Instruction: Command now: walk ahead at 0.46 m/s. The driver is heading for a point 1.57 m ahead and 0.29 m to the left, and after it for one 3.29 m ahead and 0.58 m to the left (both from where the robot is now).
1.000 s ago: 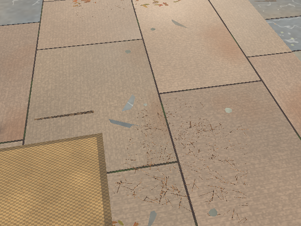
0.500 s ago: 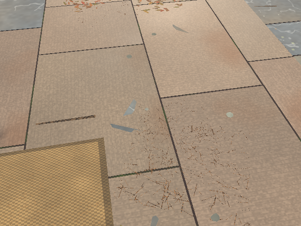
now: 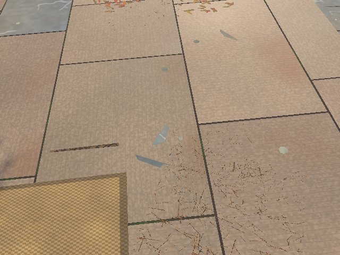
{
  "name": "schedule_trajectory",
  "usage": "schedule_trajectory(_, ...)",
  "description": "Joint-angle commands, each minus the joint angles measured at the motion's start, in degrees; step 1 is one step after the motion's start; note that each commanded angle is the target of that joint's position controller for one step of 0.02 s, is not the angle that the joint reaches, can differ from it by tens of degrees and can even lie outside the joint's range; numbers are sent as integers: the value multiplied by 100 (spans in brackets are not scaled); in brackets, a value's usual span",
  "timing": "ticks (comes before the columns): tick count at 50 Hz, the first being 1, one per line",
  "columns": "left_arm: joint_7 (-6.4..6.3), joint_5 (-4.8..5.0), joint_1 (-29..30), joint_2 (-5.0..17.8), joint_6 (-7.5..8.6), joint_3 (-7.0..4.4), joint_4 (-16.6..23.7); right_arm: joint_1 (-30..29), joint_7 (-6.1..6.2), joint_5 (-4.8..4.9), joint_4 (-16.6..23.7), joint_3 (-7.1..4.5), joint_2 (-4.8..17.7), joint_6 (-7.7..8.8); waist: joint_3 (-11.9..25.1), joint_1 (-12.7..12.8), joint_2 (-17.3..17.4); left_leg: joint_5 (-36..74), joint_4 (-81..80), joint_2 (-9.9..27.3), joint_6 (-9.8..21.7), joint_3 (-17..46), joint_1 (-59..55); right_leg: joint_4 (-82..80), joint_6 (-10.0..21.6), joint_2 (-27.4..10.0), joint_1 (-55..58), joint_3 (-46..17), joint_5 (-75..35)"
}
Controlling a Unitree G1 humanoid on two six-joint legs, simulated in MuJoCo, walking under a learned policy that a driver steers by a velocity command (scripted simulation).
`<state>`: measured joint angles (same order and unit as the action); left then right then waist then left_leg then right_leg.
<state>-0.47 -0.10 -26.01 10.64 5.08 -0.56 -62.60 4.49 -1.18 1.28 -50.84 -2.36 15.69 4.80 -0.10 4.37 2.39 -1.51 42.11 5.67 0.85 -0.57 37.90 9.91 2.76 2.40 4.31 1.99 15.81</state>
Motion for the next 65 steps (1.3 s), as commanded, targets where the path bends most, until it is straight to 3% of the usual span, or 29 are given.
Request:
schedule_trajectory(1,-75,57,-294,1082,29,-207,162,-1080,-72,33,632,51,107,83,-860,41,-679,450,-788,-242,21,-247,-41,-564,733,-1394,-634,-604,-1916)
schedule_trajectory(5,-96,90,-177,1187,-50,-298,193,-1022,-174,41,758,-36,359,142,-622,-314,-756,119,-1226,-389,359,-164,-462,47,568,-1693,193,-474,-3397)
schedule_trajectory(7,-97,21,11,1291,-147,-349,276,61,-139,45,484,-232,707,128,202,-929,-973,-189,-1111,-758,593,-398,-1915,1389,415,-1587,293,-298,-5388)
schedule_trajectory(8,-86,-16,88,1220,-180,-313,354,1053,-87,60,189,-361,936,91,786,-1380,-926,-115,-1093,-651,773,-273,-3357,2624,249,-1345,-355,-166,-5235)
schedule_trajectory(9,-56,-82,-175,854,-159,-204,496,1952,-23,-57,-12,-465,1331,49,1598,-1420,-41,-753,-1083,597,1240,1430,-5311,4582,69,-820,-2087,18,-3099)
schedule_trajectory(10,21,-7,-810,92,-3,3,433,2106,-87,-110,-108,-436,1401,54,2418,-1007,1388,-2000,-2149,1727,2057,4296,-6424,6315,-142,208,-3671,-574,1554)
schedule_trajectory(11,58,167,-218,759,156,-155,517,1759,-92,-55,-90,-304,889,82,1717,-1119,835,-2366,-2603,1458,1749,4278,-5896,6918,-6,-118,-4265,-1063,1568)
schedule_trajectory(12,62,296,357,1042,252,-235,721,1206,-78,-39,5,-244,688,117,803,-978,526,-1887,-2713,1310,1511,3289,-4945,6903,81,-408,-4518,-852,1055)
schedule_trajectory(13,6,269,645,1048,293,-249,789,740,-93,-79,89,-210,590,160,448,-771,-82,-1161,-2872,1128,1387,2613,-4019,6589,101,-716,-4234,-753,492)
schedule_trajectory(14,-36,189,724,1023,257,-306,796,522,-124,-146,110,-171,441,195,205,-579,-170,-527,-3001,927,1310,2068,-3344,6300,85,-902,-3933,-700,207)
schedule_trajectory(18,-69,119,634,686,-3,-314,884,680,-108,-137,-114,-131,376,233,-84,-248,85,-192,-3559,651,1386,1201,-2466,5499,-33,-1188,-3616,-615,-85)
schedule_trajectory(22,-58,22,1629,753,-5,-334,1278,1110,72,-133,-241,-190,644,178,-342,-459,-39,41,-3732,557,1318,830,-2677,4070,-264,-1210,-4326,-502,-1340)
schedule_trajectory(26,39,70,2510,624,65,-255,1521,1562,134,-59,-367,-201,742,128,-405,-764,-19,132,-3701,366,1096,398,-2871,2630,-283,-872,-3928,-179,-2305)
schedule_trajectory(30,175,127,3074,699,104,-229,1785,1977,152,-19,-567,-229,761,10,-515,-892,10,304,-3340,731,1052,479,-3823,2062,-150,-760,-4182,-236,-1970)
schedule_trajectory(33,253,139,2805,945,147,-312,1822,1864,181,-19,-561,-288,881,-92,-267,-590,184,1450,-2738,931,887,512,-4331,1844,89,-572,-3666,-148,-1284)
schedule_trajectory(35,212,122,1310,1382,149,-552,1388,1681,184,-61,-468,-235,763,-152,671,154,175,2731,-989,491,630,149,-3904,1771,401,-327,-1548,48,-1307)
schedule_trajectory(36,155,44,230,1838,126,-670,1182,1783,191,-179,-309,-127,546,-143,1582,434,-522,1056,892,99,427,-127,-2658,1938,798,-1462,254,-1275,-1351)
schedule_trajectory(37,209,32,2,2082,98,-713,1038,2520,111,-121,-332,83,-249,-8,2232,-19,-2062,-2905,2669,-970,112,125,-416,1143,1688,-2570,1974,-4051,-84)
schedule_trajectory(38,219,71,164,1466,111,-542,1110,2089,96,31,-368,-61,446,123,1889,193,-1363,-3148,3293,-681,231,827,230,769,1450,-2384,1765,-4188,477)
schedule_trajectory(39,197,72,685,1243,129,-469,1221,1531,83,154,-189,-141,727,213,1069,110,-1110,-2610,3319,-397,330,708,544,675,1195,-2218,999,-3288,114)
schedule_trajectory(41,205,-6,1409,985,149,-389,1358,1166,151,58,-164,-181,638,201,353,-225,-452,-1747,2755,82,274,529,87,347,1035,-1852,-475,-2106,-1073)
schedule_trajectory(43,219,-70,1489,828,191,-354,1290,1406,152,58,-243,-190,391,27,252,-470,-623,-1449,2437,266,238,596,-455,8,947,-1648,-1067,-1490,-1321)
schedule_trajectory(47,109,-99,1216,1055,239,-431,1084,1051,174,43,-89,-217,274,-149,-125,-481,-526,-715,1772,240,108,785,82,-337,947,-1620,-1249,-687,-1789)
schedule_trajectory(53,-42,-53,1024,1146,188,-432,1011,74,27,-31,281,-163,124,-87,-379,-206,-479,826,-16,49,81,324,54,-507,644,-1434,-1030,339,-1992)
schedule_trajectory(58,-86,29,551,1251,-15,-483,831,-642,-155,-12,761,-104,62,-88,-578,-3,-408,208,-616,-75,273,-35,549,16,586,-1818,196,636,-2832)
schedule_trajectory(61,-152,56,769,1472,-152,-549,952,-404,-264,11,921,-208,273,-109,-223,-333,-706,-631,-649,-495,544,-518,-238,965,409,-1894,446,887,-5251)
schedule_trajectory(63,-203,69,977,1569,-238,-563,1066,902,-239,38,678,-466,726,-133,532,-1086,-753,-614,-952,-945,873,-664,-2110,2808,178,-1677,-33,1075,-6053)
schedule_trajectory(64,-211,29,968,1509,-196,-519,1193,1845,-116,21,484,-672,1215,-179,1085,-1480,-231,-601,-1204,-409,1210,412,-3875,4502,-69,-1419,-1359,1090,-4478)
schedule_trajectory(65,-77,-137,433,580,-13,-248,1449,1866,-60,47,479,-744,1711,-171,1545,-813,1163,-1208,-1611,1045,2260,3593,-5804,6517,-423,-154,-3980,621,1191)
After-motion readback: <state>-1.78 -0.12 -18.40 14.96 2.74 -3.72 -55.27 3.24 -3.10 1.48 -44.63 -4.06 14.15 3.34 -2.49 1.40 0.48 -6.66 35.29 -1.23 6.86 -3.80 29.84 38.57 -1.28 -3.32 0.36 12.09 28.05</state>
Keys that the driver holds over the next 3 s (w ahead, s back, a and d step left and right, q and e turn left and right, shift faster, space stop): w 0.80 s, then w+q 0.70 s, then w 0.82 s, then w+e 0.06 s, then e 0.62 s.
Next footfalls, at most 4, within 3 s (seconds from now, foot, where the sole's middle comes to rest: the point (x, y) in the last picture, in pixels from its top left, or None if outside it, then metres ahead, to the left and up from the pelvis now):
0.16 left None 0.30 0.13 -0.78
0.70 right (223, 229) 0.61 -0.11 -0.78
1.28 left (167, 167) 0.90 0.14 -0.78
1.76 right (189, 114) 1.24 0.06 -0.78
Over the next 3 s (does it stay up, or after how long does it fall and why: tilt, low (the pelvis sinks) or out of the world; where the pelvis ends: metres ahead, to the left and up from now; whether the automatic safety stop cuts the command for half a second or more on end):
stays up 1.50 0.32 -0.01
